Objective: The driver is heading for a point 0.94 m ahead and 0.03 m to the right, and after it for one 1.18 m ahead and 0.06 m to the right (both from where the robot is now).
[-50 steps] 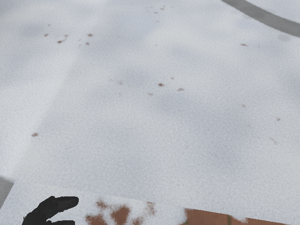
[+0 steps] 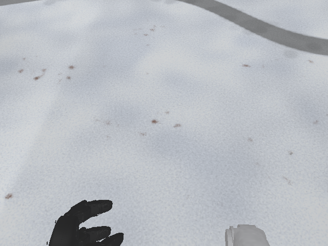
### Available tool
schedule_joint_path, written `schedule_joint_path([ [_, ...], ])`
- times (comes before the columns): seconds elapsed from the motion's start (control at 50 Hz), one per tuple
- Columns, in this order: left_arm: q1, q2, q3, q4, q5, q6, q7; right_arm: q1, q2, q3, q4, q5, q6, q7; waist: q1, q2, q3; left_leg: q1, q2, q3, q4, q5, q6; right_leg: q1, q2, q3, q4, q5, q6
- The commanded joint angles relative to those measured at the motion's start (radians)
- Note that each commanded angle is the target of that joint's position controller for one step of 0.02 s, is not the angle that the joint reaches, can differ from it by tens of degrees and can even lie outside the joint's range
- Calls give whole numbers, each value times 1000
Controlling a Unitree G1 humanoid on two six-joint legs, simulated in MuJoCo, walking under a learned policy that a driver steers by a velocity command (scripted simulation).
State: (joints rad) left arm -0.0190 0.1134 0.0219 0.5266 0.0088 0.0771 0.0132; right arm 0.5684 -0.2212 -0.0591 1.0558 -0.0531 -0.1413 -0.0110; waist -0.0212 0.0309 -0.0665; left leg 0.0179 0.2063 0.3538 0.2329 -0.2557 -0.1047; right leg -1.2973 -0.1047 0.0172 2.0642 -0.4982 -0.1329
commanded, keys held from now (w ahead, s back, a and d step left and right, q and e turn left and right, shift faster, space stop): w+e+shift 0.26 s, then w+shift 0.02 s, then w+q+shift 0.72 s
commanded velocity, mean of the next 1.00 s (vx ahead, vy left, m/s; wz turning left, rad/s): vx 0.95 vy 0.00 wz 0.04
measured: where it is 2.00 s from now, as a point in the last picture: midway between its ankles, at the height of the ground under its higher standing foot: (255, 85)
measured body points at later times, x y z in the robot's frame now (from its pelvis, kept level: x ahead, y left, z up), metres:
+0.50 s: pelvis +0.32 -0.24 +0.16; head +0.34 -0.28 +0.61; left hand +0.38 +0.01 +0.04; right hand +0.52 -0.48 +0.09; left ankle +0.61 -0.21 -0.45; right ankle +0.20 -0.17 -0.57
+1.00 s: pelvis +0.73 -0.51 +0.13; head +0.74 -0.52 +0.58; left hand +0.98 -0.30 +0.10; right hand +0.77 -0.80 +0.01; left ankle +0.59 -0.36 -0.52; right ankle +0.80 -0.69 -0.58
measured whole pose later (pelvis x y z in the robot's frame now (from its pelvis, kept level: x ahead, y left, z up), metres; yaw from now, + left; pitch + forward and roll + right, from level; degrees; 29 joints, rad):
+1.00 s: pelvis +0.73 -0.51 +0.13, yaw +4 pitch +3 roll +1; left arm 0.04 0.21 -0.04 0.54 0.05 -0.09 0.01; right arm 0.43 -0.31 -0.11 0.78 -0.01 -0.07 0.01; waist -0.10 0.02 -0.06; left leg -0.31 -0.07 -0.16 1.04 -0.50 0.12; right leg -0.50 -0.09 0.10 0.72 -0.29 0.10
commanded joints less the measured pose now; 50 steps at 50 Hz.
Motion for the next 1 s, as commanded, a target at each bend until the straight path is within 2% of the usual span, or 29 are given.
schedule_joint_path([
  [0.02, -140, 52, 6, -162, -2, 29, -27, -122, -157, -26, -93, 28, -3, -19, 107, 109, 184, -189, 193, -57, -434, -297, 217, 111, -49, -90, -273, 21, -49],
  [0.06, 31, 64, 16, -78, -1, 35, -37, -245, -188, -28, -172, 46, 18, -28, 152, 63, 123, -268, 108, 116, -348, 216, 197, 527, 22, -221, -473, -7, -106],
  [0.1, 258, 131, 53, -27, -13, 27, -22, -236, -340, -67, -222, 71, 47, -25, 235, 135, -82, -96, 152, 63, 46, 1090, 236, 789, 140, -268, -614, -162, -97],
  [0.12, 438, 184, 77, 19, -25, -2, -15, -253, -358, -74, -246, 83, 65, 1, 296, 147, -204, -110, 156, 16, 402, 1250, 234, 1020, 229, -190, -749, -170, -95],
  [0.14, 494, 246, 108, 33, -23, -24, -13, -280, -304, -68, -286, 58, 69, 35, 317, 161, -163, -295, 112, -85, 866, 877, 184, 1081, 245, 133, -1080, -343, -118],
  [0.16, 301, 437, 150, 28, -48, -38, -4, -362, -118, -38, -446, 22, 47, 84, 170, -400, -116, -730, -135, -250, 1251, -81, 78, 1041, 137, 766, -1691, -817, -51],
  [0.18, 128, 435, 143, -24, -61, -26, 5, -382, -30, -19, -518, -28, 42, 103, 74, -371, -111, -838, -145, -497, 1571, -23, 51, 1001, 72, 931, -1845, -837, 51],
  [0.24, 202, 284, 106, 100, 17, -72, 5, -299, 33, 12, -518, -40, 21, 57, -39, -195, 14, -938, -123, -469, 1828, 137, 111, 780, 95, 789, -1701, -569, 54],
  [0.28, 270, 212, 86, 166, 22, -123, -11, -402, 84, 49, -558, -46, 49, 17, -44, -125, 69, -1025, -89, -477, 1883, 120, 130, 728, 107, 642, -1622, -335, 73],
  [0.36, 371, 208, 71, 209, -4, -179, -30, -539, 10, 50, -535, 4, 90, 6, 9, 58, 190, -1082, -76, -382, 1411, 75, 141, 750, 99, 408, -1731, -123, 80],
  [0.46, 582, 198, 57, 278, -19, -203, -5, -703, -10, 44, -514, 52, 93, 52, 156, -8, 149, -885, -170, -172, 646, 351, 207, 1150, 127, 133, -2004, 623, 167],
  [0.56, 553, 245, 55, 289, -18, -215, 20, -553, -56, 1, -385, 64, 90, 65, 37, -124, 17, -473, -365, -82, 453, 440, 247, 1371, 50, -109, -1887, 1603, 263],
  [0.6, 422, 311, 78, 263, -6, -194, 72, -195, -179, -45, -294, 64, 97, 36, -160, -198, -16, -147, -418, -33, 345, 351, 275, 1282, 43, -189, -1533, 2135, 418],
  [0.62, 213, 375, 109, 209, -7, -174, 94, 190, -276, -98, -207, 72, 109, 17, -420, -145, -72, 215, -323, -117, 237, 432, 402, 1015, 136, -239, -909, 2060, 509],
  [0.64, 121, 271, 88, 163, 2, -178, 88, 183, -234, -95, -123, 92, 102, 8, -375, 269, -97, 314, -98, -362, 44, 823, 474, 781, 305, -184, -217, 203, 336],
  [0.66, -113, 49, 5, 44, 28, -213, 66, 89, -141, -54, -104, 67, 93, 5, -286, 244, -34, 238, -166, -347, 334, 519, 403, 470, 232, -48, 88, -73, 188],
  [0.68, -23, -73, -36, -85, 5, -214, 43, 54, -78, -14, -158, 37, 55, -2, -106, 226, -85, 330, -31, -617, 461, 477, 480, 209, 150, 134, 196, -109, 140],
  [0.7, 207, 60, -29, -89, 20, -214, 18, -49, -49, -6, -220, 25, 58, -2, 15, -91, -249, 435, 88, -943, 295, 84, 542, 199, 79, 276, -41, 14, 115],
  [0.72, 293, 183, -19, -42, 49, -217, -10, -203, -147, -52, -287, 14, 70, -32, 60, -155, -121, 144, 127, -1048, 16, -293, 546, 219, 72, 254, -213, 68, 119],
  [0.74, 251, 226, -6, -21, 79, -199, -19, -300, -183, -54, -316, 20, 69, -38, 115, -215, 71, -158, 57, -1018, -74, -357, 501, 294, 49, 193, -363, 56, 144],
  [0.76, 172, 222, -13, -49, 90, -175, -21, -329, -205, -48, -325, 28, 56, -30, 132, -232, 196, -398, -2, -933, -109, -359, 482, 366, 3, 167, -569, 58, 168],
  [0.78, 159, 242, -18, -69, 63, -157, -19, -365, -216, -42, -342, 22, 45, -20, 154, -236, 265, -665, -76, -830, -147, -332, 460, 565, -32, 116, -858, 178, 198],
  [0.82, 154, 196, -36, -51, 22, -137, -43, -327, -231, -52, -334, 29, 28, -9, 128, -164, 191, -961, -176, -647, -133, -196, 409, 1078, -51, 52, -1176, 374, 220],
  [0.88, 132, 200, -34, -23, -25, -138, -47, -246, -245, -74, -327, 25, 45, 20, 30, 34, 85, -632, -210, -637, 33, -200, 373, 1065, -2, 26, -1345, 436, 207],
  [0.92, 138, 230, -15, -10, -9, -158, -23, -167, -218, -78, -317, 20, 65, 32, 11, -1, 51, -479, -230, -664, 209, -184, 334, 1109, 73, -18, -1504, 337, 212],
  [0.94, 289, 271, 7, 32, 11, -170, -10, -163, -199, -73, -317, 14, 63, 36, 85, -54, -39, -491, -276, -624, 455, -115, 301, 1286, 80, -2, -1504, 265, 200],
  [0.96, 508, 364, 39, 61, 52, -179, 9, -237, -139, -55, -366, 32, 47, 34, 207, -206, -157, -643, -317, -530, 851, -124, 252, 1502, -130, 230, -1532, -21, 174],
  [0.98, 535, 467, 56, 43, 67, -171, 21, -234, -28, -26, -455, 73, 31, 26, 155, -464, -214, -889, -349, -432, 1171, -314, 219, 1582, -387, 769, -1780, -116, 140],
  [1.0, 474, 440, 67, 53, 58, -165, 20, -219, -63, -21, -459, 60, 44, 22, 97, -380, -189, -1037, -277, -425, 1311, -206, 227, 1555, -419, 940, -1857, -361, 46],
])
Next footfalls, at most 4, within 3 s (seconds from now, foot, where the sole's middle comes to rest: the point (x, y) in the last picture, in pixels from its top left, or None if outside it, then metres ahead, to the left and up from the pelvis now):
0.12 right None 0.23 -0.18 -0.61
0.64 left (263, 203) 0.62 -0.34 -0.61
0.96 right None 0.84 -0.69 -0.61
1.36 left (254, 98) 1.20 -0.43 -0.61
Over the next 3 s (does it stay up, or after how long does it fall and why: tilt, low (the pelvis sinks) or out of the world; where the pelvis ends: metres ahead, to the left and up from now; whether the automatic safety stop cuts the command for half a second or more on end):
stays up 1.30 -0.25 0.13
